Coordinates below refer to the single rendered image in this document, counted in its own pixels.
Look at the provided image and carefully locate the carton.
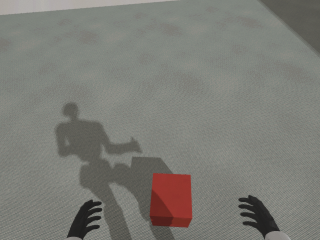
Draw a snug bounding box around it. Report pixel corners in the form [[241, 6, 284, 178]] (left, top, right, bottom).
[[149, 173, 193, 228]]

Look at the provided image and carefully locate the right robot hand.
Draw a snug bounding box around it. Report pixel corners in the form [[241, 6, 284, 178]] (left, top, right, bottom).
[[238, 195, 280, 239]]

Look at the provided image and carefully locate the left robot hand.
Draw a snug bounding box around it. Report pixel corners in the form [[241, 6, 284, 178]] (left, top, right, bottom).
[[67, 199, 102, 240]]

